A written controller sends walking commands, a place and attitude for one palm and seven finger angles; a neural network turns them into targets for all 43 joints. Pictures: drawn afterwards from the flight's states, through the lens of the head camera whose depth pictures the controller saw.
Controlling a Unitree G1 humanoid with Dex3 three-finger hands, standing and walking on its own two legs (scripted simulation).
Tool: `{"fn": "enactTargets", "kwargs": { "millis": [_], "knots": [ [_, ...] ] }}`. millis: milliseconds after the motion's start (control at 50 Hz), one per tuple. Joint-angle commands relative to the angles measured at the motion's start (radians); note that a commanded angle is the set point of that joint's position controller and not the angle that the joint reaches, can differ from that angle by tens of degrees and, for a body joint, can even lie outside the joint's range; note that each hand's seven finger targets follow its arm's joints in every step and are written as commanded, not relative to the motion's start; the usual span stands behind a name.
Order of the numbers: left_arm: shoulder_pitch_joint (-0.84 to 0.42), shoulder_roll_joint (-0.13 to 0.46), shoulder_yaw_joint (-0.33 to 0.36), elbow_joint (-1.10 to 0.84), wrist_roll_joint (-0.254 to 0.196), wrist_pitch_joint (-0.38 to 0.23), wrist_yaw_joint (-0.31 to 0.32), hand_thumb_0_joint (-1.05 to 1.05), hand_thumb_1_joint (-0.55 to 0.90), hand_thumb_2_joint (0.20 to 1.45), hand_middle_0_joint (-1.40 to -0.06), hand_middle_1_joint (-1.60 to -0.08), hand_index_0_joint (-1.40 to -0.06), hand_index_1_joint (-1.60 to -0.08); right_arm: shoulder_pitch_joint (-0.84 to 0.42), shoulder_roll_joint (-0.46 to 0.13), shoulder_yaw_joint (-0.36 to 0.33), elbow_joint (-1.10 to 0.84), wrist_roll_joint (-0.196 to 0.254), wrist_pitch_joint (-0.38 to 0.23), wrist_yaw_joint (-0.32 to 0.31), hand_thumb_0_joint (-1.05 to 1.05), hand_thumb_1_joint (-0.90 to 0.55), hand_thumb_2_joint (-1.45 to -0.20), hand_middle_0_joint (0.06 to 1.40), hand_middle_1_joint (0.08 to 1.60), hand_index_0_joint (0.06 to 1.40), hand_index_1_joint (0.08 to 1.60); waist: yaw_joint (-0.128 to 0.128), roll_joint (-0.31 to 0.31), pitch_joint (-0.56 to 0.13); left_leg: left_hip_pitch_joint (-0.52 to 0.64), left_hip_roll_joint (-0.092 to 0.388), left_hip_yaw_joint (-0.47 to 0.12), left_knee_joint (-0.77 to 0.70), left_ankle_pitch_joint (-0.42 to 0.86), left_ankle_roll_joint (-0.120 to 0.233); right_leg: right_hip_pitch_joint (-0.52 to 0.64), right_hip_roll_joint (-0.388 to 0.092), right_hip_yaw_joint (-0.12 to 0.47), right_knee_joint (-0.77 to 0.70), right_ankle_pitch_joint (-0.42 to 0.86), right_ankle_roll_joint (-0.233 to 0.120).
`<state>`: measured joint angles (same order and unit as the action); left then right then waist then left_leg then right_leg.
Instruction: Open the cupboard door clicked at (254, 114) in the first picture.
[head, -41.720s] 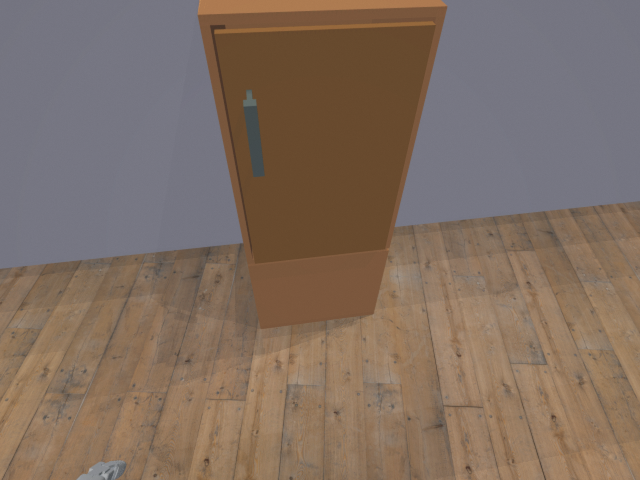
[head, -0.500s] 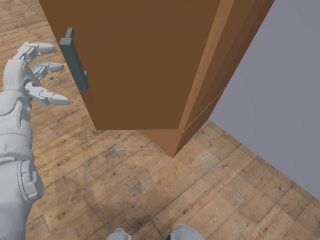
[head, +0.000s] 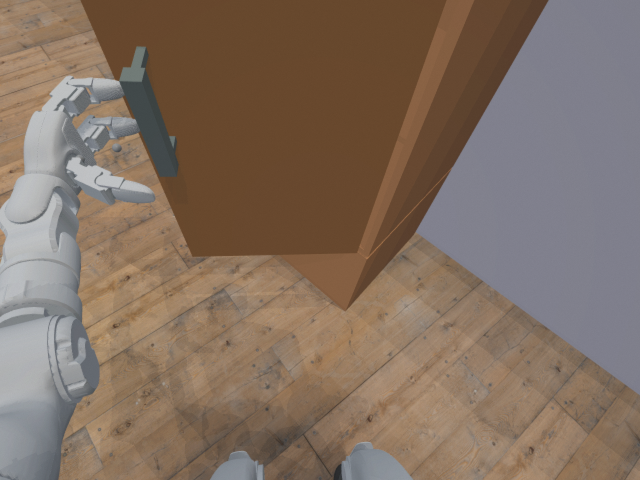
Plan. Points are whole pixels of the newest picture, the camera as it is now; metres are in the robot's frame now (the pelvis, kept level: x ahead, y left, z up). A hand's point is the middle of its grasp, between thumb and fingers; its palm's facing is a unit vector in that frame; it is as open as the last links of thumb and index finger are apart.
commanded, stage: slide the fingers in behind the handle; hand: left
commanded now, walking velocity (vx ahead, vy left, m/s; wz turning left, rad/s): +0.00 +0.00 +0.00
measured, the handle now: (155, 116) +0.54 +0.18 +0.10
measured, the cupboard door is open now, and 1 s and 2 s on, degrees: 45 45 46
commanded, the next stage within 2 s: close the thumb around the handle in 1.42 s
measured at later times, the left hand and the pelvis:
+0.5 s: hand (144, 150) +0.48 +0.18 +0.10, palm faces +0.00 -1.00 +0.01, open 14.0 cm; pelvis +0.00 -0.01 +0.00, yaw +0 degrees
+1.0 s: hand (171, 149) +0.48 +0.15 +0.10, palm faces -0.01 -1.00 +0.01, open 14.0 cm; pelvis -0.01 -0.01 +0.00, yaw +0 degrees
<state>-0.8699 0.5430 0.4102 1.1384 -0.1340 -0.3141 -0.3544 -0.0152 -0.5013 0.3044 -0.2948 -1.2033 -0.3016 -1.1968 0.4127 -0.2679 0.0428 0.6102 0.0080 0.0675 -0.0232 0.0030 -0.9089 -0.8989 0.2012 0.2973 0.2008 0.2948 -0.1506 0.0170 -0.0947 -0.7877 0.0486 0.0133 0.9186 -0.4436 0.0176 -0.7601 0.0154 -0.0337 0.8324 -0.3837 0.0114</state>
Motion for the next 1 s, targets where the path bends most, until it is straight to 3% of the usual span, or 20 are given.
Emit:
{"fn": "enactTargets", "kwargs": {
  "millis": [0, 80, 100, 180, 220, 300, 360, 400, 460, 480, 520, 540, 560, 620, 640, 660, 820, 860, 900, 980],
  "knots": [
    [-0.438, 0.294, 0.054, -0.206, 0.001, -0.071, 0.030, 0.000, -0.500, 0.300, -0.300, -1.200, -0.300, -1.200, 0.139, -0.187, -0.072, -0.065, -0.002, -0.021, -0.016, 0.000, -0.900, -0.900, 0.200, 0.300, 0.200, 0.300, 0.011, 0.120, -0.436, 0.337, -0.023, -0.053, -0.095, 0.439, 0.002, 0.150, 0.036, -0.007, -0.056, 0.332, -0.032],
    [-0.436, 0.234, 0.013, -0.268, -0.001, -0.084, 0.032, 0.000, -0.500, 0.300, -0.300, -1.200, -0.300, -1.200, 0.139, -0.178, -0.079, -0.066, 0.000, -0.022, -0.010, 0.000, -0.900, -0.900, 0.200, 0.300, 0.200, 0.300, 0.008, 0.153, -0.467, 0.398, -0.017, -0.057, -0.091, 0.503, -0.002, 0.139, 0.038, -0.011, -0.054, 0.357, -0.034],
    [-0.414, 0.192, -0.012, -0.265, -0.008, -0.081, 0.029, 0.000, -0.500, 0.300, -0.300, -1.200, -0.300, -1.200, 0.136, -0.174, -0.080, -0.066, 0.001, -0.023, -0.007, 0.000, -0.900, -0.900, 0.200, 0.300, 0.200, 0.300, 0.007, 0.166, -0.465, 0.415, -0.016, -0.058, -0.092, 0.512, -0.005, 0.127, 0.040, -0.013, -0.057, 0.351, -0.034],
    [-0.409, 0.195, 0.005, -0.248, -0.023, -0.065, 0.036, 0.000, -0.500, 0.300, -0.300, -1.200, -0.300, -1.200, 0.135, -0.178, -0.080, -0.061, 0.001, -0.021, -0.007, 0.000, -0.900, -0.900, 0.200, 0.300, 0.200, 0.300, 0.008, 0.106, -0.431, 0.373, -0.018, -0.053, -0.099, 0.485, 0.001, 0.150, 0.040, -0.013, -0.061, 0.360, -0.032],
    [-0.398, 0.154, -0.023, -0.253, -0.016, -0.064, 0.048, 0.000, -0.500, 0.300, -0.300, -1.200, -0.300, -1.200, 0.130, -0.171, -0.081, -0.063, 0.001, -0.023, -0.004, 0.000, -0.900, -0.900, 0.200, 0.300, 0.200, 0.300, 0.008, 0.116, -0.411, 0.374, -0.019, -0.052, -0.102, 0.478, -0.001, 0.138, 0.037, -0.016, -0.064, 0.350, -0.032],
    [-0.451, 0.165, -0.019, -0.234, -0.002, -0.074, 0.081, 0.000, -0.500, 0.300, -0.300, -1.200, -0.300, -1.200, 0.125, -0.171, -0.080, -0.057, 0.000, -0.026, -0.006, 0.000, -0.900, -0.900, 0.200, 0.300, 0.200, 0.300, -0.004, 0.084, -0.376, 0.326, -0.026, -0.050, -0.107, 0.391, 0.004, 0.142, 0.034, -0.009, -0.067, 0.315, -0.031],
    [-0.450, 0.159, -0.018, -0.256, -0.001, -0.089, 0.095, 0.000, -0.500, 0.300, -0.300, -1.200, -0.300, -1.200, 0.122, -0.169, -0.078, -0.064, -0.001, -0.034, -0.005, 0.000, -0.900, -0.900, 0.200, 0.300, 0.200, 0.300, -0.001, 0.096, -0.416, 0.332, -0.033, -0.040, -0.099, 0.395, 0.008, 0.166, 0.033, -0.001, -0.063, 0.332, -0.032],
    [-0.450, 0.196, 0.009, -0.245, 0.006, -0.095, 0.099, 0.000, -0.500, 0.300, -0.300, -1.200, -0.300, -1.200, 0.123, -0.169, -0.078, -0.061, -0.001, -0.035, -0.005, 0.000, -0.900, -0.900, 0.200, 0.300, 0.200, 0.300, 0.005, 0.073, -0.437, 0.317, -0.033, -0.039, -0.098, 0.401, 0.009, 0.197, 0.032, 0.004, -0.060, 0.356, -0.029],
    [-0.434, 0.187, 0.003, -0.249, 0.006, -0.099, 0.095, 0.000, -0.500, 0.300, -0.300, -1.200, -0.300, -1.200, 0.117, -0.165, -0.077, -0.070, 0.000, -0.036, -0.006, 0.000, -0.900, -0.900, 0.200, 0.300, 0.200, 0.300, 0.012, 0.080, -0.430, 0.301, -0.037, -0.031, -0.097, 0.403, 0.011, 0.220, 0.031, 0.007, -0.057, 0.376, -0.031],
    [-0.433, 0.161, -0.019, -0.267, 0.006, -0.101, 0.091, 0.000, -0.500, 0.300, -0.300, -1.200, -0.300, -1.200, 0.108, -0.162, -0.077, -0.073, 0.002, -0.037, -0.005, 0.000, -0.900, -0.900, 0.200, 0.300, 0.200, 0.300, 0.013, 0.116, -0.452, 0.322, -0.038, -0.028, -0.096, 0.412, 0.008, 0.209, 0.029, 0.010, -0.057, 0.381, -0.030],
    [-0.408, 0.172, -0.002, -0.258, -0.001, -0.096, 0.091, 0.000, -0.500, 0.300, -0.300, -1.200, -0.300, -1.200, 0.111, -0.164, -0.079, -0.071, 0.002, -0.036, -0.004, 0.000, -0.900, -0.900, 0.200, 0.300, 0.200, 0.300, 0.018, 0.085, -0.443, 0.311, -0.035, -0.027, -0.099, 0.409, 0.008, 0.225, 0.030, 0.008, -0.060, 0.387, -0.029],
    [-0.396, 0.151, -0.018, -0.252, -0.004, -0.091, 0.089, 0.000, -0.500, 0.300, -0.300, -1.200, -0.300, -1.200, 0.107, -0.163, -0.079, -0.075, 0.004, -0.034, -0.004, 0.000, -0.900, -0.900, 0.200, 0.300, 0.200, 0.300, 0.017, 0.077, -0.433, 0.305, -0.037, -0.024, -0.101, 0.400, 0.009, 0.225, 0.030, 0.007, -0.062, 0.383, -0.030],
    [-0.420, 0.107, -0.053, -0.254, -0.010, -0.092, 0.087, 0.000, -0.500, 0.300, -0.300, -1.200, -0.300, -1.200, 0.108, -0.159, -0.078, -0.071, 0.004, -0.036, -0.005, 0.000, -0.900, -0.900, 0.200, 0.300, 0.200, 0.300, -0.003, 0.065, -0.418, 0.310, -0.037, -0.028, -0.099, 0.406, 0.012, 0.215, 0.031, 0.005, -0.065, 0.387, -0.029],
    [-0.392, 0.108, -0.041, -0.248, -0.017, -0.082, 0.093, 0.000, -0.500, 0.300, -0.300, -1.200, -0.300, -1.200, 0.102, -0.161, -0.081, -0.070, 0.006, -0.037, -0.003, 0.000, -0.900, -0.900, 0.200, 0.300, 0.200, 0.300, 0.011, 0.077, -0.405, 0.298, -0.039, -0.019, -0.106, 0.368, 0.010, 0.214, 0.029, 0.009, -0.076, 0.365, -0.028],
    [-0.409, 0.112, -0.044, -0.245, -0.014, -0.082, 0.096, 0.000, -0.500, 0.300, -0.300, -1.200, -0.300, -1.200, 0.103, -0.162, -0.080, -0.066, 0.006, -0.037, -0.004, 0.000, -0.900, -0.900, 0.200, 0.300, 0.200, 0.300, 0.004, 0.050, -0.385, 0.283, -0.038, -0.023, -0.110, 0.351, 0.012, 0.210, 0.029, 0.007, -0.077, 0.353, -0.027],
    [-0.428, 0.096, -0.057, -0.250, -0.015, -0.087, 0.100, 0.000, -0.500, 0.300, -0.300, -1.200, -0.300, -1.200, 0.102, -0.159, -0.079, -0.066, 0.005, -0.039, -0.005, 0.000, -0.900, -0.900, 0.200, 0.300, 0.200, 0.300, -0.003, 0.062, -0.372, 0.278, -0.042, -0.019, -0.107, 0.338, 0.016, 0.205, 0.028, 0.010, -0.081, 0.344, -0.027],
    [-0.476, 0.109, -0.047, -0.231, 0.003, -0.107, 0.130, 0.000, -0.500, 0.300, -0.300, -1.200, -0.300, -1.200, 0.107, -0.161, -0.080, -0.047, 0.002, -0.053, -0.005, 0.000, -0.900, -0.900, 0.200, 0.300, 0.200, 0.300, -0.005, 0.056, -0.406, 0.279, -0.042, -0.029, -0.104, 0.316, 0.011, 0.196, 0.026, 0.014, -0.073, 0.318, -0.027],
    [-0.484, 0.086, -0.063, -0.250, 0.008, -0.113, 0.138, 0.000, -0.500, 0.300, -0.300, -1.200, -0.300, -1.200, 0.107, -0.157, -0.080, -0.050, -0.001, -0.057, -0.002, 0.000, -0.900, -0.900, 0.200, 0.300, 0.200, 0.300, -0.003, 0.103, -0.423, 0.306, -0.044, -0.029, -0.101, 0.336, 0.010, 0.183, 0.026, 0.010, -0.065, 0.323, -0.031],
    [-0.463, 0.087, -0.054, -0.247, 0.009, -0.114, 0.147, 0.000, -0.500, 0.300, -0.300, -1.200, -0.300, -1.200, 0.109, -0.156, -0.082, -0.050, -0.003, -0.058, 0.003, 0.000, -0.900, -0.900, 0.200, 0.300, 0.200, 0.300, 0.007, 0.086, -0.452, 0.314, -0.042, -0.032, -0.101, 0.358, 0.006, 0.197, 0.027, 0.008, -0.061, 0.339, -0.029],
    [-0.436, 0.061, -0.066, -0.229, 0.009, -0.102, 0.158, 0.000, -0.500, 0.300, -0.300, -1.200, -0.300, -1.200, 0.109, -0.155, -0.082, -0.054, -0.001, -0.054, 0.007, 0.000, -0.900, -0.900, 0.200, 0.300, 0.200, 0.300, 0.004, 0.056, -0.416, 0.283, -0.043, -0.021, -0.105, 0.358, 0.009, 0.208, 0.027, 0.009, -0.065, 0.361, -0.027]
  ]
}}
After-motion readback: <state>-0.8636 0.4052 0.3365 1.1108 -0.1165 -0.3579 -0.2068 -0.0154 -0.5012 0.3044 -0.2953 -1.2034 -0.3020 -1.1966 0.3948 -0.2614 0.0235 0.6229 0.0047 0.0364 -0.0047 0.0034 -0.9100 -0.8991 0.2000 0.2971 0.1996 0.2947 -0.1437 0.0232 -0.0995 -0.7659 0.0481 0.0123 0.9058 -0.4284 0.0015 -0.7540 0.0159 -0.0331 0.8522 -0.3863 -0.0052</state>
